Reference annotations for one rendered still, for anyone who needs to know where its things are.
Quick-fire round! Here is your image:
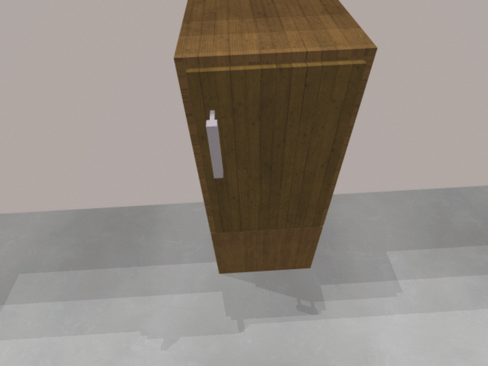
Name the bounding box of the handle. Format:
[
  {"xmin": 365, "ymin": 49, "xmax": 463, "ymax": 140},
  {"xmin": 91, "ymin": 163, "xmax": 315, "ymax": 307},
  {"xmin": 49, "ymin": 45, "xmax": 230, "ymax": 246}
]
[{"xmin": 206, "ymin": 111, "xmax": 223, "ymax": 178}]

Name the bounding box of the cupboard door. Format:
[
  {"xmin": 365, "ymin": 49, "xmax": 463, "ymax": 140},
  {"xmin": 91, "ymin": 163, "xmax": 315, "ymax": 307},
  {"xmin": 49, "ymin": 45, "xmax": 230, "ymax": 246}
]
[{"xmin": 186, "ymin": 59, "xmax": 367, "ymax": 233}]

